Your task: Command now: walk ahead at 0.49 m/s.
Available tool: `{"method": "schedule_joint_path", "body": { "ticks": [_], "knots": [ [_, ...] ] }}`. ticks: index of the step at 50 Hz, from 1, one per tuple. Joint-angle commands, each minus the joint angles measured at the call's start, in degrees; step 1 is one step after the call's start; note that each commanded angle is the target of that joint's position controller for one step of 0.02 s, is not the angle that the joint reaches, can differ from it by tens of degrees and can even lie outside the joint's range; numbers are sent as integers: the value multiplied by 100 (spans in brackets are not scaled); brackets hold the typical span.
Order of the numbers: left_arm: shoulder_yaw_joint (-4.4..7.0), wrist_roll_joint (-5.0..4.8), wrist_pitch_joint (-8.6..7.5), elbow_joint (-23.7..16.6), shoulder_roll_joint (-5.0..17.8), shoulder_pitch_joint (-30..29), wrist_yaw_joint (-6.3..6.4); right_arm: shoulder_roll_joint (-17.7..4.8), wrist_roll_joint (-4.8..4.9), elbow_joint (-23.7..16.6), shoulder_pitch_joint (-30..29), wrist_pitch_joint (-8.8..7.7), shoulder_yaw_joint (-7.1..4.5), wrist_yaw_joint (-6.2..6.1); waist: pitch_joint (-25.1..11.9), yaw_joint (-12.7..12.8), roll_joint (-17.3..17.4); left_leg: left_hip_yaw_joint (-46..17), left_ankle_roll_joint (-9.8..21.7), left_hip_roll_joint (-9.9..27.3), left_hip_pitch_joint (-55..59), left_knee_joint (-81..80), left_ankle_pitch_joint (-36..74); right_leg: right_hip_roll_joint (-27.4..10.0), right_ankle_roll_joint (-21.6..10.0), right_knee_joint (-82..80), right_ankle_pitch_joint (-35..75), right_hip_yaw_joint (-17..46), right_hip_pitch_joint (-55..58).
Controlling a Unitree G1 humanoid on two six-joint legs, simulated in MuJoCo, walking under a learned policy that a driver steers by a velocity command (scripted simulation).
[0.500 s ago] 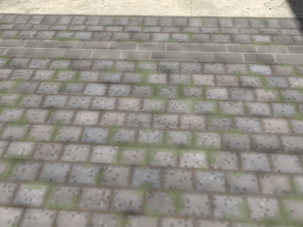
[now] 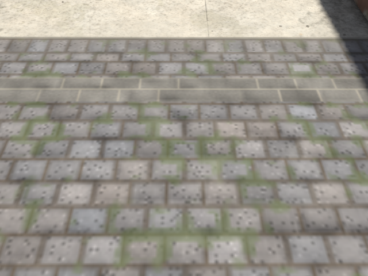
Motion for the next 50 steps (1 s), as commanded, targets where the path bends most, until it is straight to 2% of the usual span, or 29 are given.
{"method": "schedule_joint_path", "body": {
  "ticks": [1, 5, 10, 12, 13, 14, 15, 16, 17, 18, 19, 20, 22, 24, 27, 32, 35, 38, 40, 41, 42, 43, 44, 45, 46, 47, 48, 49, 50],
  "knots": [
    [64, 67, 30, -243, 238, 189, 37, -772, 12, -328, -240, -96, -128, -111, 311, 267, 419, -1241, 989, 1631, -578, -1156, 337, -246, 156, -855, 895, 21, -130],
    [33, 16, -28, -474, 167, -722, -26, -926, 103, -227, 213, -23, -154, -188, 311, -66, 444, -942, 721, 1529, -114, -1046, 431, 13, 204, -2448, 1743, -197, 64],
    [16, -62, -83, -758, 248, -1432, -196, -973, 149, -32, 637, 94, -181, -197, 459, -284, 540, -1047, 639, 1873, 796, -628, 283, 178, 94, -3293, 1253, -246, 50],
    [55, -63, -136, -792, 371, -1303, -255, -1044, 153, -21, 586, 154, -215, -211, 385, -133, 620, -1126, 550, 2010, 1043, -315, 550, 269, -68, -3536, 801, -293, 369],
    [110, -56, -159, -730, 474, -995, -264, -1085, 151, -43, 476, 186, -225, -214, 228, 77, 677, -1073, 474, 1976, 1050, 34, 1178, 403, -163, -3658, 645, -414, 862],
    [230, -44, -173, -515, 671, -281, -248, -1020, 128, -78, 372, 216, -195, -213, -175, 444, 631, -850, 345, 1713, 944, 869, 2107, 590, -304, -3792, 598, -556, 1807],
    [388, -10, -186, -218, 1075, 886, -203, -799, 47, -198, 299, 213, -101, -210, -988, 891, 335, -523, 144, 1366, 147, 2400, 1990, 101, -621, -3640, 743, -12, 3472],
    [556, 80, -135, -67, 1739, 1678, -190, -156, 25, -312, 839, 91, 99, -163, -1824, 841, -1070, -45, -324, 422, -2283, 4742, -88, -1331, -1499, -3943, 160, 2410, 5811],
    [435, 68, -125, -32, 1308, 1787, -214, -332, 113, -228, 863, -65, 78, -135, -2178, 866, -1258, -901, -274, 284, -3148, 5708, -2431, -1659, -1723, -4727, -334, 3913, 6063],
    [311, 40, -138, -121, 943, 1262, -217, -896, 264, -366, 359, -145, -73, -113, -1324, 753, -837, -1035, -143, 651, -3627, 6072, -2102, -1473, -1402, -4783, -379, 3146, 5353],
    [235, 28, -125, -261, 730, 696, -220, -940, 275, -466, -11, -152, -90, -131, -843, 574, -442, -866, -106, 976, -3513, 5904, -1534, -1238, -1207, -4889, 21, 2297, 4518],
    [174, 43, -117, -321, 549, 309, -251, -856, 196, -493, -205, -115, -109, -167, -462, 415, -121, -772, -141, 1167, -3291, 5533, -1121, -977, -1111, -5119, 405, 1729, 3767],
    [124, 95, -137, -271, 375, 123, -299, -633, 124, -453, -57, 52, -135, -202, -205, 123, -261, -750, -207, 1364, -2661, 5029, -683, -616, -981, -5485, 824, 1053, 2948],
    [161, 95, -171, -120, 496, 341, -285, -492, 107, -452, -6, 153, -134, -219, -92, 36, -198, -673, -292, 1369, -2661, 4797, -422, -528, -1069, -5636, 1433, 686, 2769],
    [201, 96, -144, 48, 642, 668, -187, -509, 56, -684, -629, 173, -167, -232, 93, 136, -74, -663, -411, 1391, -3207, 3952, 276, -531, -1085, -5733, 1914, 429, 2983],
    [203, 31, -77, 227, 739, 1066, -80, -367, 88, -975, -1666, 120, -119, -151, 303, 431, -110, -446, -421, 1178, -3009, 2297, 1344, -389, -898, -5871, 1520, 53, 3176],
    [221, -5, -24, 404, 770, 1371, -62, -378, 128, -1136, -2139, 94, -95, -77, 481, 580, -112, -410, -370, 1087, -3090, 1802, 1255, -558, -893, -5765, 1391, 60, 3659],
    [263, -29, 57, 514, 813, 1446, -20, -437, 149, -1304, -2398, 34, -94, 30, 559, 551, -133, -429, -205, 1041, -3128, 1492, 796, -803, -829, -5459, 1648, 109, 4181],
    [298, -35, 107, 511, 890, 1320, -2, -567, 151, -1285, -2166, -3, -144, 70, 378, 358, -227, -297, -65, 886, -2559, 1349, 383, -845, -730, -5096, 2407, 80, 4312],
    [311, -28, 133, 485, 941, 1197, 0, -699, 144, -1189, -1776, -15, -215, 62, 117, 122, -312, -126, 29, 690, -1884, 1302, 264, -764, -658, -4648, 3350, -9, 4272],
    [278, -5, 168, 454, 861, 1095, -3, -916, 136, -912, -913, -14, -350, 32, -376, -300, -257, 30, 172, 487, -726, 1225, 320, -476, -525, -3665, 4045, -223, 4030],
    [195, 63, 167, 337, 700, 1084, -7, -1301, 89, -642, 184, -6, -487, -22, -1169, -686, 111, -725, 487, 1159, 1075, 1415, 460, -155, -328, -2080, 3139, -451, 2944],
    [-21, 88, 40, 273, -39, 1769, -80, -1857, 4, -506, 823, 30, -613, -45, -2008, -437, 1574, -3428, 1443, 2618, 3288, 974, -311, 901, 109, 253, -38, -531, 532],
    [18, -55, -117, 398, 202, 1692, -116, -1376, 54, -509, 793, 43, -473, -43, -2357, -529, 1608, -4643, 1560, 2903, 3420, 181, -864, 997, 51, 1225, -2005, 386, -241],
    [147, -227, -197, 238, 675, 1153, -127, -1070, 84, -591, 268, 23, -382, -59, -1369, -475, 1238, -3724, 1202, 2738, 2607, 112, -876, 665, -73, 1484, -1738, 477, -713],
    [168, -251, -199, 128, 744, 750, -89, -845, 68, -715, -243, 11, -311, -71, -861, -288, 761, -2836, 953, 2530, 1680, -16, -569, 306, -124, 1232, -1170, 312, -566],
    [202, -177, -141, 99, 677, 552, -37, -633, 31, -734, -612, -20, -249, -45, -432, -97, 498, -2237, 787, 2291, 839, -256, -229, 100, -110, 809, -780, 237, -299],
    [250, -126, -35, 139, 605, 667, -2, -466, -20, -716, -792, -64, -198, -31, -281, 116, 632, -1754, 626, 2077, 357, -458, -53, -72, -125, 488, -506, 300, 72],
    [241, -120, 64, 189, 437, 833, 0, -437, -50, -656, -809, -80, -200, -19, -198, 211, 757, -1480, 587, 1989, 46, -634, 37, -103, -121, 358, -359, 311, 344]
  ]
}}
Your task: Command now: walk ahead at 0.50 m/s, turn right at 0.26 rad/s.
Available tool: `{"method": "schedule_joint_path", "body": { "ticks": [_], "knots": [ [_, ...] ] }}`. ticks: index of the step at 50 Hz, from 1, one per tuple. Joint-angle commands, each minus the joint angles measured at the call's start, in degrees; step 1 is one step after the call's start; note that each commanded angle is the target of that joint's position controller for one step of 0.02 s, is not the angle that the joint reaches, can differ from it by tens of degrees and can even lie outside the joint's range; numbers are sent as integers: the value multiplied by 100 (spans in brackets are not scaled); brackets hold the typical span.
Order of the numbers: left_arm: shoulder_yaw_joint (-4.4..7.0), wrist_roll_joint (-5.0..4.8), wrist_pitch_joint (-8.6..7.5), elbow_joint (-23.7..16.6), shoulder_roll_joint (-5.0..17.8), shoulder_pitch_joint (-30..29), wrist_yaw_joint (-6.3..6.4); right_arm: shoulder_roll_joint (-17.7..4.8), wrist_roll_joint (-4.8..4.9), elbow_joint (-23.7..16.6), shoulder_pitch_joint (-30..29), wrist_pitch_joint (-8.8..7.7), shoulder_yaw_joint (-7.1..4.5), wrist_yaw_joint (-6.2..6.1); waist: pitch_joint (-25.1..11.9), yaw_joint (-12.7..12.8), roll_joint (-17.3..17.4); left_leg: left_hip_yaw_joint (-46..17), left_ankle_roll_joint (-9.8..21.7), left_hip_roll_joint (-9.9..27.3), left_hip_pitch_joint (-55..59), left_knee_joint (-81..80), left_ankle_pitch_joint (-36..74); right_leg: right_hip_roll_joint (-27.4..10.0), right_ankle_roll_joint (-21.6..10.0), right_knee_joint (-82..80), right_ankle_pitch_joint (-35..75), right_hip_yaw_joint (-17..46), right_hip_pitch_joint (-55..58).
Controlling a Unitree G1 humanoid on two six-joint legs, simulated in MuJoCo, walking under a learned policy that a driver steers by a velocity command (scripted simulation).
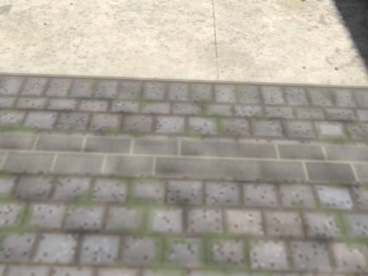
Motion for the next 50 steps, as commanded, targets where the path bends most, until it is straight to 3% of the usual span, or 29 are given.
{"method": "schedule_joint_path", "body": {
  "ticks": [1, 5, 10, 13, 16, 19, 20, 21, 22, 23, 24, 25, 26, 27, 28, 30, 32, 34, 36, 38, 41, 43, 44, 45, 46, 47, 48, 49, 50],
  "knots": [
    [137, 2, 111, -230, 255, 326, 52, -419, -73, -92, 154, -128, -84, -1, -262, 61, 712, -1373, 799, 1554, 756, -1744, 435, -548, -49, -86, 532, 359, -779],
    [202, 44, 207, -452, 271, -166, 59, -669, -104, 88, 389, -145, -160, -130, 27, 48, 498, -663, 776, 1552, 932, -1930, 1155, -486, 42, -785, 1478, 571, -1536],
    [162, 90, 156, -749, 150, -980, -91, -759, -67, 153, 558, -90, -152, -259, 201, -177, 457, 92, 534, 1433, 1260, -2009, 1376, -360, 62, -2266, 2644, 136, -1541],
    [94, 97, 159, -1031, 46, -1547, -198, -831, -23, 288, 933, 0, -174, -299, 407, -406, 368, 285, 514, 1624, 1914, -1869, 1606, -341, 0, -2791, 2541, -108, -1825],
    [72, 76, 167, -1339, 38, -1906, -317, -924, 33, 343, 1104, 143, -216, -311, 491, -469, 387, 442, 484, 1840, 2579, -1473, 2224, -252, -108, -3072, 1912, -406, -2019],
    [179, 63, 194, -1490, 261, -1609, -405, -1153, 77, 219, 853, 249, -283, -362, 99, -108, 726, 725, 312, 1852, 2670, -494, 4763, 220, -389, -3145, 1071, -942, -982],
    [277, 49, 207, -1422, 442, -1111, -410, -1233, 81, 173, 758, 289, -307, -385, -207, 197, 838, 790, 246, 1811, 2577, 266, 5528, 454, -531, -3160, 845, -1066, -281],
    [444, 37, 209, -1229, 744, -248, -372, -1259, 112, 115, 605, 311, -303, -393, -660, 684, 766, 885, 90, 1621, 2151, 1417, 5433, 671, -745, -3615, 1200, -1043, 983],
    [654, 64, 253, -1030, 1271, 666, -239, -1172, 66, -12, 598, 257, -260, -388, -1187, 1053, 186, 886, -168, 1334, 754, 3184, 3662, 67, -1089, -3923, 1205, 123, 2751],
    [700, 51, 212, -1061, 1804, 544, -192, -165, -117, -281, 1173, 59, 31, -240, -1630, 277, -1207, 268, -483, 77, -1888, 5176, -2196, -1416, -2159, -4288, 929, 3320, 4666],
    [574, 133, 163, -1137, 1386, 868, -195, -623, 141, -436, 592, -233, -33, -135, -2269, 682, -695, -980, -373, -34, -2610, 5792, -2452, -1732, -2368, -5094, 556, 4483, 5044],
    [488, 161, 108, -1120, 1044, 622, -186, -853, 324, -609, 17, -360, -102, -97, -1460, 725, -432, -1051, -200, 300, -3060, 5599, -1889, -1499, -1991, -5141, 979, 3529, 4537],
    [418, 110, 79, -1218, 813, 153, -189, -828, 256, -608, -54, -395, -93, -124, -1000, 433, 73, -1031, -142, 576, -2789, 5021, -1370, -1220, -1730, -5146, 1479, 2730, 3621],
    [355, 108, 76, -1342, 634, -285, -193, -856, 118, -539, -34, -354, -146, -168, -677, 184, 281, -973, -199, 739, -2351, 4529, -1150, -993, -1560, -5229, 2021, 2181, 2744],
    [300, 148, 72, -1437, 518, -484, -170, -899, 69, -535, 97, -262, -196, -174, -569, -11, 261, -1000, -265, 852, -1934, 4248, -1005, -833, -1501, -5373, 2306, 1890, 2189],
    [314, 132, 59, -1477, 649, -499, -120, -762, -4, -614, 174, -104, -208, -182, -442, -175, 208, -893, -454, 859, -1645, 3714, -862, -708, -1508, -5545, 2631, 1649, 1598],
    [324, 191, 45, -1456, 783, -447, -37, -631, -52, -652, 41, -16, -167, -216, -267, -184, 101, -676, -629, 793, -1605, 3059, -369, -604, -1425, -5548, 3938, 1024, 1252],
    [294, 195, 76, -1353, 721, -334, 26, -448, -76, -679, -211, -15, -85, -200, -238, -63, -61, -485, -622, 658, -1269, 2022, 511, -270, -1111, -5407, 4660, 359, 1056],
    [262, 196, 101, -1219, 683, -53, 56, -372, -29, -719, -529, -51, -30, -139, -354, 188, -198, -375, -514, 484, -954, 1236, 1590, -172, -878, -5337, 4543, 116, 1182],
    [231, 227, 97, -1112, 697, 21, 63, -463, 28, -752, -670, -53, -32, -86, -404, 282, -266, -428, -400, 413, -821, 847, 2043, -331, -784, -5284, 4219, 145, 1445],
    [218, 268, 98, -1018, 718, -196, 63, -670, 12, -819, -731, -41, -75, -10, -374, 217, -293, -563, -165, 373, -929, 628, 1479, -650, -725, -4925, 4177, 240, 1979],
    [254, 223, 160, -1023, 821, -423, 114, -913, -18, -825, -460, -53, -161, 49, -426, -7, -313, -491, 3, 215, -820, 444, 888, -713, -617, -4309, 4629, 239, 2291],
    [254, 188, 208, -1061, 819, -538, 162, -1036, -46, -708, -7, -65, -230, 66, -599, -238, -237, -382, 106, 73, -337, 118, 1140, -531, -465, -3662, 4874, 113, 2318],
    [242, 241, 231, -1144, 804, -440, 201, -1352, -74, -669, 418, -68, -331, 52, -985, -339, 194, -883, 347, 425, 510, 90, 2973, -116, -173, -2524, 4156, -134, 1998],
    [173, 335, 200, -1281, 591, 49, 192, -1706, -170, -800, 618, -22, -383, 18, -1590, -95, 1246, -2542, 1255, 1600, 2092, 288, 4913, 666, 286, -473, 1428, -379, 426],
    [72, 338, 194, -1277, 407, 317, 125, -1398, -154, -797, 750, 70, -287, 2, -2241, -121, 1864, -3989, 2008, 2293, 2945, -147, 5025, 1107, 456, 632, -1861, 95, -682],
    [133, 203, 231, -1250, 731, 233, 65, -1210, -45, -957, 471, 146, -254, -13, -2160, -142, 1215, -3901, 1842, 2145, 2621, -279, 3343, 720, 421, 1127, -1630, 558, -992],
    [155, 137, 320, -1320, 790, -170, 78, -1061, 20, -1113, 116, 240, -228, -51, -1613, -157, 690, -3452, 1554, 1867, 1956, -427, 1963, 525, 425, 1103, -1249, 457, -1206],
    [180, 175, 417, -1353, 781, -433, 126, -964, 57, -1182, -97, 331, -184, -88, -1073, -105, 257, -3104, 1315, 1642, 1104, -702, 1070, 363, 437, 703, -975, 368, -1196]
  ]
}}
Over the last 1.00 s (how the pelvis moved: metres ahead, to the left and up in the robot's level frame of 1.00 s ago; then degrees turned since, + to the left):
0.55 -0.01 -0.01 -1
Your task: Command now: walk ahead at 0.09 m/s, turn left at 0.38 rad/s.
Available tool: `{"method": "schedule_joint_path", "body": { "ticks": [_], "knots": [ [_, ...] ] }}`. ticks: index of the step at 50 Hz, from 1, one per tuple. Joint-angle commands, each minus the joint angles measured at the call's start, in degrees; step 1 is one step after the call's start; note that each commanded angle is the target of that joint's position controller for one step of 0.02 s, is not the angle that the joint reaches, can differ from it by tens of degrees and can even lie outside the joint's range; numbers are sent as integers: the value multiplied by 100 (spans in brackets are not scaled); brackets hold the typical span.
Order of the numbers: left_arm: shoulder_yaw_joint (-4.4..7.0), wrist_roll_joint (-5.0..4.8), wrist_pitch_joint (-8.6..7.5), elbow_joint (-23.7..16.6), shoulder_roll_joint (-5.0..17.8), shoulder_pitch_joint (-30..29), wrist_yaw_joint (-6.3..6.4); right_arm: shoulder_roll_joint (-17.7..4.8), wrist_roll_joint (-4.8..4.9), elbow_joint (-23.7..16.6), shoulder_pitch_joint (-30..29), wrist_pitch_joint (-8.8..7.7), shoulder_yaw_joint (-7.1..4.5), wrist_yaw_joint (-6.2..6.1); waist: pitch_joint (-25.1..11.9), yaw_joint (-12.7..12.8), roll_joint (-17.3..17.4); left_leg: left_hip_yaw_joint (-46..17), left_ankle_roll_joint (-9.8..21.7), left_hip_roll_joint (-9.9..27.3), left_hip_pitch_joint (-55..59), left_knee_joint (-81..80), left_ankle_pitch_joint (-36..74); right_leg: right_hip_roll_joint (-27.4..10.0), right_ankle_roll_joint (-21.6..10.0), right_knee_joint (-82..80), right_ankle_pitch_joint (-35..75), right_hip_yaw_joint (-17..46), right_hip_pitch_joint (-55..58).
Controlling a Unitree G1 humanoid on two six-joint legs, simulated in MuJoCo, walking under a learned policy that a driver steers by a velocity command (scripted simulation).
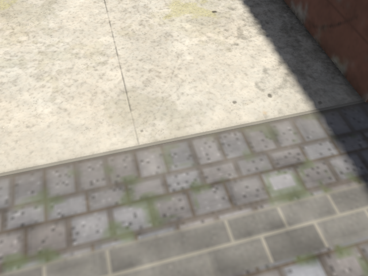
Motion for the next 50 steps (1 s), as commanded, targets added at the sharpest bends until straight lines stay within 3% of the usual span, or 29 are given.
{"method": "schedule_joint_path", "body": {
  "ticks": [1, 2, 4, 7, 12, 15, 16, 17, 18, 19, 20, 21, 22, 24, 27, 30, 34, 36, 37, 38, 39, 40, 41, 42, 43, 45, 47, 50],
  "knots": [
    [205, 17, 167, -403, 713, 189, 92, -753, 82, -544, 28, 173, -174, -123, -937, 46, 87, -2364, 1127, 1651, 1351, -1268, -56, -548, 97, 340, 279, 298, -1158],
    [188, 36, 217, -454, 602, 186, 120, -811, 33, -581, -56, 242, -197, -145, -774, 145, 331, -2180, 997, 1366, 891, -1404, -425, -512, 110, -197, 454, 177, -854],
    [143, 41, 203, -439, 402, 304, 166, -898, -28, -650, 5, 314, -258, -208, -842, 149, 736, -1942, 939, 1096, 722, -1439, -328, -379, 187, -971, 620, 37, -522],
    [129, 20, 167, -449, 394, 236, 198, -1007, 60, -754, 87, 361, -340, -304, -1148, 58, 778, -2071, 899, 1087, 928, -1348, -623, -340, 290, -1712, 979, 148, -322],
    [160, -37, 80, -542, 475, 50, 146, -1002, 90, -881, 145, 502, -379, -354, -1038, -66, 969, -2575, 741, 1058, 1049, -1304, -1275, -252, 258, -2668, 1108, 216, -65],
    [211, -82, -24, -452, 504, 403, 58, -960, 155, -972, 75, 602, -378, -382, -935, 166, 995, -2650, 517, 831, 904, -1040, -1286, -231, 42, -4057, 1679, 65, 732],
    [286, -38, -37, -420, 719, 587, 55, -832, 173, -988, 182, 620, -343, -393, -957, 199, 799, -2465, 288, 589, 521, -720, -1616, -681, -130, -4491, 1832, 315, 1317],
    [391, 129, -6, -488, 1197, 612, 87, -565, 172, -1085, 238, 610, -280, -375, -899, 84, -343, -1650, -34, 12, -400, 479, -2361, -1928, -679, -4863, 1817, 1505, 1793],
    [434, 338, 18, -538, 1341, 391, 61, -700, 171, -1263, 133, 518, -344, -335, -679, -7, -1760, -722, -290, -542, -1058, 1907, -2979, -2752, -1409, -5217, 2803, 2694, 1360],
    [343, 327, -17, -756, 1002, 10, 81, -1091, 76, -1122, 330, 473, -470, -300, -674, -98, -1224, -898, -456, -188, -1028, 3001, -2760, -2777, -1503, -5070, 3241, 2428, 1269],
    [283, 223, -25, -846, 753, -259, 109, -1137, 113, -941, 532, 510, -516, -288, -678, -201, -786, -814, -538, -159, -983, 3428, -2439, -2418, -1240, -4883, 3461, 1780, 1259],
    [252, 118, -18, -894, 661, -378, 120, -1000, 111, -816, 671, 584, -496, -319, -655, -226, -581, -718, -650, -117, -1023, 3782, -2179, -2112, -1032, -4757, 3518, 1320, 1360],
    [224, 48, -9, -897, 618, -360, 130, -879, 105, -803, 701, 643, -462, -322, -583, -158, -568, -675, -752, -70, -1145, 4142, -1999, -2042, -1021, -4707, 3740, 1069, 1419],
    [216, 71, 50, -882, 650, -209, 156, -680, 175, -941, 498, 687, -384, -289, -480, -35, -685, -381, -890, 37, -1178, 4083, -1739, -1848, -1080, -4755, 3895, 573, 1457],
    [286, 90, 144, -814, 813, 176, 209, -555, 201, -1251, -33, 674, -303, -248, -543, 298, -931, -188, -1033, 274, -1273, 3208, -1652, -2002, -1239, -4742, 3972, 440, 2063],
    [380, 56, 187, -829, 1044, 133, 183, -465, 171, -1403, -129, 667, -238, -156, -690, 350, -1037, 63, -970, 466, -594, 2344, -1823, -2176, -1285, -4702, 4046, 198, 1976],
    [427, -62, 175, -780, 1153, 82, 74, -562, 169, -1454, -32, 706, -279, -81, -720, 314, -1136, 381, -689, 360, 297, 1232, -1812, -2286, -1254, -4541, 4070, 65, 1726],
    [407, -188, 171, -734, 1125, -75, 46, -501, 158, -1326, 327, 698, -297, -53, -741, 48, -1055, 505, -387, 220, 1008, -82, -990, -2186, -1043, -4156, 3967, -64, 1577],
    [352, -214, 154, -625, 961, 93, 31, -571, 135, -1237, 527, 686, -325, -72, -774, -29, -845, 437, -214, 150, 1683, -846, -257, -2018, -752, -3837, 3635, -257, 1244],
    [254, -50, 122, -580, 651, 331, -6, -901, 127, -1249, 683, 668, -402, -134, -1063, 52, 27, -513, -6, 839, 2805, -889, 1263, -1638, -226, -2963, 2416, -712, 398],
    [60, 281, 77, -810, 229, 294, -88, -1413, 42, -1401, 619, 655, -451, -219, -1155, 213, 1852, -2138, 797, 2348, 3468, -503, 3768, -997, 318, -1447, -824, -1003, -1091],
    [183, 125, 76, -822, 625, -76, -44, -1031, -118, -1300, 886, 540, -347, -175, -1523, -299, 1336, -2268, 1564, 2661, 2886, -833, 2255, -972, 376, -782, -907, -303, -1228],
    [252, -63, 100, -751, 878, -167, -55, -970, -87, -1134, 967, 452, -327, -134, -1159, -321, 1028, -2028, 1396, 2300, 2788, -1211, 331, -997, 317, -447, -576, -290, -1462],
    [290, -114, 124, -690, 891, -198, -70, -933, 22, -1014, 881, 395, -330, -141, -850, -300, 944, -1895, 1098, 2029, 2683, -1473, -1514, -1052, 233, -394, -92, -264, -1754],
    [310, -105, 163, -606, 915, -227, -64, -857, 92, -980, 724, 352, -281, -163, -520, -271, 1000, -1820, 904, 1900, 2477, -1718, -2418, -1110, 197, -399, 351, -211, -1910],
    [328, -123, 139, -532, 890, -83, -77, -798, 44, -911, 584, 253, -236, -221, -142, -117, 1051, -1619, 785, 1783, 2144, -2122, -2617, -1052, 164, -354, 1194, -166, -1917],
    [324, -157, 46, -442, 784, 24, -91, -682, -30, -824, 677, 102, -220, -254, -117, -86, 835, -1347, 734, 1810, 2383, -2249, -2153, -1040, 111, -441, 1731, 20, -2131],
    [297, -160, -31, -415, 613, 22, -98, -658, -40, -677, 817, -54, -248, -272, -109, -107, 631, -912, 707, 1909, 2684, -2328, -1576, -963, 123, -873, 2140, 334, -2349]
  ]
}}
Over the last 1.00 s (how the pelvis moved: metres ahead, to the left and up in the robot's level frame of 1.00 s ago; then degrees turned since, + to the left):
0.50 -0.11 -0.01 -16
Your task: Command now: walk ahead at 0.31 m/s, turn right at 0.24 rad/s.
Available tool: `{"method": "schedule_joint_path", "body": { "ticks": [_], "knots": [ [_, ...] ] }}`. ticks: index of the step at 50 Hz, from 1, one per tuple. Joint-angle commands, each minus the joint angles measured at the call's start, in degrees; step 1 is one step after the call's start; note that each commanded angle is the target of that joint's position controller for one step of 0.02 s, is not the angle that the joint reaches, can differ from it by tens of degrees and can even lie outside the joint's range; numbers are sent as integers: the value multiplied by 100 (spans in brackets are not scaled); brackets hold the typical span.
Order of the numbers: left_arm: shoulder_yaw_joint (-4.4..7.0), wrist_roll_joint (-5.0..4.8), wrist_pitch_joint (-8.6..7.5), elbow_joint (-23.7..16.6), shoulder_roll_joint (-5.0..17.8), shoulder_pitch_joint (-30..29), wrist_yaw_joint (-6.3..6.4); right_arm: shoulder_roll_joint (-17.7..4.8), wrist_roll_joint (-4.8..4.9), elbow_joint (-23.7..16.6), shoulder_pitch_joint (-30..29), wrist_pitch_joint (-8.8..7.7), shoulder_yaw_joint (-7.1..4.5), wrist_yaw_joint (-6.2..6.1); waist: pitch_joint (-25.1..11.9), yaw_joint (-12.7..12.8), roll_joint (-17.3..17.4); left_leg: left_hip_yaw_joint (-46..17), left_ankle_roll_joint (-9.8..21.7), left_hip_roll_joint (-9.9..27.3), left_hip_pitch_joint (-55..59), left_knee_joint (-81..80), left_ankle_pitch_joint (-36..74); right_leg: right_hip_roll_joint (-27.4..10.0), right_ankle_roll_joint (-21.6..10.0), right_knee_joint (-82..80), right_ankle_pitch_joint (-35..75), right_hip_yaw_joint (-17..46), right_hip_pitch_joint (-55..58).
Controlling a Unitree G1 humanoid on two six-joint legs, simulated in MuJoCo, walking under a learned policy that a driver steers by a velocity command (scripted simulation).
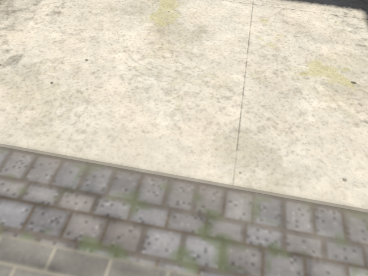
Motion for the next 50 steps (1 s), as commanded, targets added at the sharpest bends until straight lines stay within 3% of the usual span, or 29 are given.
{"method": "schedule_joint_path", "body": {
  "ticks": [1, 7, 10, 14, 15, 16, 17, 18, 19, 20, 21, 22, 23, 24, 27, 29, 32, 35, 38, 40, 41, 42, 43, 44, 45, 46, 47, 49, 50],
  "knots": [
    [63, -2, -170, -466, 299, -490, -14, -903, -8, -184, 23, -226, -290, -50, 353, -191, 810, -1161, 834, 1663, 763, -1229, -675, -126, 13, -368, 517, 483, -1284],
    [-39, 23, -155, -640, 106, -763, -129, -1073, 54, 77, 134, -249, -392, -31, 644, -310, 720, -381, 830, 1832, 705, -1348, -73, -267, 59, -1260, 843, 223, -1122],
    [-113, 11, -166, -843, 21, -1058, -219, -1156, 111, 224, 278, -229, -444, -6, 800, -428, 682, 14, 744, 1877, 769, -1261, 128, -328, -125, -1727, 736, -28, -946],
    [-119, -16, -160, -1077, 109, -1177, -326, -1324, 224, 341, 287, -151, -514, 39, 841, -402, 721, 339, 579, 1936, 874, -835, 456, -188, -505, -2152, 75, -450, -377],
    [-74, -9, -157, -1078, 195, -967, -332, -1408, 241, 340, 204, -127, -530, 39, 684, -232, 764, 464, 505, 1899, 829, -423, 1363, 15, -633, -2254, -77, -662, 106],
    [34, -7, -157, -946, 342, -374, -323, -1432, 256, 329, 64, -94, -522, 31, 312, 161, 695, 771, 341, 1711, 625, 510, 2617, 337, -778, -2530, 87, -914, 1079],
    [258, -33, -139, -653, 734, 611, -265, -1238, 218, 320, 185, -84, -439, 18, -342, 578, 450, 1071, 117, 1368, 130, 1964, 3414, 736, -971, -2635, 178, -1002, 2601],
    [452, -79, -87, -533, 1358, 1523, -137, -874, 12, 149, 215, -124, -275, 15, -890, 884, -621, 1147, -283, 1025, -1447, 4129, 1303, -360, -1430, -2917, -49, 813, 4210],
    [419, -65, -182, -704, 1813, 1293, -158, -328, -59, -191, 464, -311, -90, 55, -1622, 305, -1708, -24, -550, -81, -3350, 5741, -2301, -1517, -2429, -4107, -1690, 4227, 5338],
    [258, -30, -282, -801, 1210, 1232, -208, -992, 227, -180, -242, -466, -220, 92, -1430, 724, -658, -761, -412, 144, -3934, 6142, -1897, -1629, -2200, -4701, -1788, 4274, 5172],
    [169, 18, -344, -769, 971, 1019, -222, -1130, 349, -292, -521, -550, -253, 115, -764, 609, -538, -684, -215, 388, -4234, 5981, -1336, -1503, -1998, -4589, -1265, 3529, 4656],
    [109, 19, -352, -846, 803, 642, -220, -1056, 228, -231, -509, -584, -228, 65, -458, 374, -48, -687, -139, 654, -3950, 5568, -849, -1260, -1832, -4479, -661, 2880, 3922],
    [51, 55, -333, -945, 639, 263, -200, -1050, 84, -182, -454, -571, -253, 34, -203, 146, -7, -710, -154, 806, -3553, 5090, -501, -1015, -1737, -4520, -106, 2338, 3230],
    [11, 132, -332, -1068, 559, 47, -172, -1045, 64, -166, -346, -510, -271, 53, -138, -24, -174, -749, -170, 879, -3185, 4908, -262, -851, -1717, -4663, 241, 2078, 2799],
    [-4, 116, -403, -1047, 567, -43, -93, -909, -2, -57, -214, -335, -252, 79, -27, -181, -91, -564, -395, 781, -3018, 4356, 243, -652, -1767, -4898, 1380, 1431, 2390],
    [-14, 89, -425, -899, 567, 158, -35, -795, -23, -148, -595, -305, -200, 78, 160, -58, -62, -498, -527, 729, -3187, 3607, 833, -541, -1673, -4955, 1910, 1094, 2395],
    [-38, 86, -426, -727, 571, 308, 10, -623, 59, -193, -1087, -345, -106, 157, 272, 168, -200, -341, -497, 586, -2935, 2292, 1933, -343, -1372, -4977, 1928, 555, 2476],
    [-31, 80, -451, -531, 657, 567, 15, -571, 160, -320, -1624, -387, -45, 265, 520, 425, -174, -243, -333, 491, -2870, 1586, 2456, -554, -1306, -5133, 1482, 508, 2732],
    [-12, 99, -406, -347, 682, 703, 16, -633, 197, -459, -1866, -418, -38, 389, 687, 483, -84, -267, -83, 414, -3245, 1226, 2109, -849, -1277, -4965, 1828, 420, 3504],
    [-4, 135, -329, -317, 701, 579, 62, -653, 134, -477, -1749, -451, -46, 478, 612, 359, -83, -161, 98, 212, -3025, 1031, 1675, -872, -1134, -4482, 3200, 202, 3793],
    [9, 158, -299, -349, 767, 490, 103, -749, 100, -420, -1466, -461, -93, 496, 357, 215, -206, -58, 181, 0, -2605, 1064, 1464, -827, -1029, -4081, 4325, 115, 3903],
    [19, 181, -262, -399, 827, 406, 146, -920, 74, -299, -992, -464, -173, 490, -25, 5, -347, 80, 263, -249, -2045, 1141, 1305, -730, -912, -3490, 5390, 44, 4019],
    [12, 180, -208, -482, 863, 190, 177, -1122, 66, -125, -254, -464, -279, 459, -434, -418, -300, 195, 375, -432, -1138, 882, 1601, -494, -722, -2413, 5844, -169, 3864],
    [-56, 242, -222, -626, 738, 172, 196, -1415, 34, -75, 415, -448, -355, 387, -1028, -712, 68, -596, 690, 194, 444, 979, 3019, -235, -453, -888, 4463, -277, 2815],
    [-235, 392, -305, -759, 83, 1013, 134, -1912, -48, -150, 514, -419, -408, 351, -1846, -134, 1735, -2989, 1849, 1888, 2648, 1467, 5249, 818, 91, 1619, -983, -257, 578],
    [-250, 256, -387, -663, 440, 1148, 46, -1480, 26, -175, 643, -372, -329, 326, -2808, -387, 1437, -4300, 2332, 2267, 3459, 978, 4714, 1008, 228, 2621, -2365, 636, -206],
    [-176, 66, -419, -811, 760, 553, -8, -1329, 93, -342, 266, -277, -310, 270, -2237, -532, 918, -3596, 2008, 1972, 2870, 819, 3980, 584, 159, 2578, -1965, 837, -490],
    [-182, 142, -360, -1058, 725, -265, 39, -1104, 161, -501, -329, -119, -222, 178, -814, -308, -82, -2711, 1615, 1498, 933, 406, 3475, 247, 130, 1833, -1510, 508, -528],
    [-160, 182, -274, -1125, 716, -250, 73, -1143, 112, -521, -407, -85, -228, 143, -549, -111, -21, -2566, 1565, 1345, 169, 188, 3284, 152, 127, 1457, -1359, 491, -180]
  ]
}}
Over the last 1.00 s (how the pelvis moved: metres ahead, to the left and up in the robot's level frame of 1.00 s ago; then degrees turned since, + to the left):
0.06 0.01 0.02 25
